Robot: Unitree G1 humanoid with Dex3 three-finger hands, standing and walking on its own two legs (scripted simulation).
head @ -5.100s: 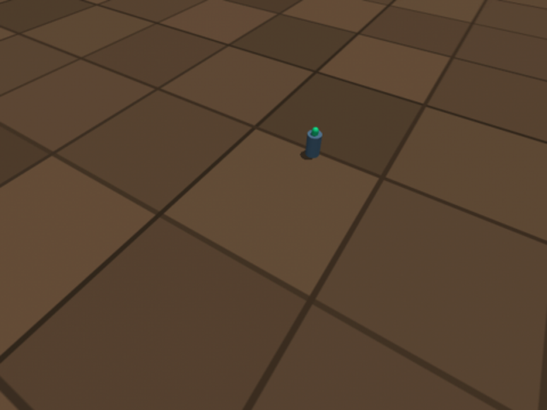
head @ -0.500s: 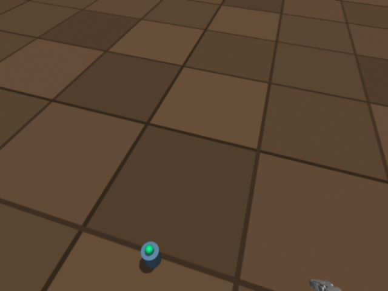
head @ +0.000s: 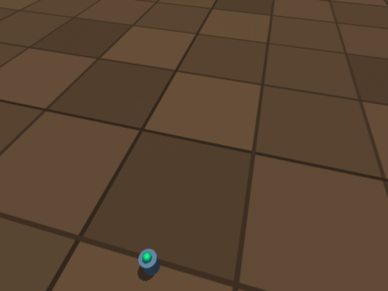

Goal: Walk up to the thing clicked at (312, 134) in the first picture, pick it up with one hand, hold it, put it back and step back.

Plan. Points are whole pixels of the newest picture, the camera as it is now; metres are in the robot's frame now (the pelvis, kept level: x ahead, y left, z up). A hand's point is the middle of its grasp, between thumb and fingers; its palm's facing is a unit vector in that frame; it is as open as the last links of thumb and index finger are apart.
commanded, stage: walk up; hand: left
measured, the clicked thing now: (149, 261) +0.36 +0.20 -0.69
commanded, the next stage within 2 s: stand in 0.46 s
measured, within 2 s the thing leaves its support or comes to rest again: neither
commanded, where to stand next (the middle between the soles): +0.03 -0.01 m, yaw -1 degrees
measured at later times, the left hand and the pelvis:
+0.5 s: hand out of the picture +0.09 +0.25 -0.16, palm faces -0.01 -0.94 -0.33, open 7.4 cm; pelvis +0.00 +0.00 +0.00, yaw +0 degrees
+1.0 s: hand out of the picture +0.08 +0.25 -0.16, palm faces -0.03 -0.94 -0.35, open 7.4 cm; pelvis +0.01 -0.01 +0.00, yaw +0 degrees
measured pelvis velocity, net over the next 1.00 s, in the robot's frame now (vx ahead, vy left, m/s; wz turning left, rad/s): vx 0.01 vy -0.01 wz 0.00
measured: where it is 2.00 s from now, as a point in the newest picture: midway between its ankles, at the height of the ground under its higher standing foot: outside the picture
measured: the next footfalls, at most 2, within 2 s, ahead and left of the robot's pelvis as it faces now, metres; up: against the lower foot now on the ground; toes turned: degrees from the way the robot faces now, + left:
none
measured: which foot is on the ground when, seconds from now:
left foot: down 0.00-1.00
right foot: down 0.00-1.00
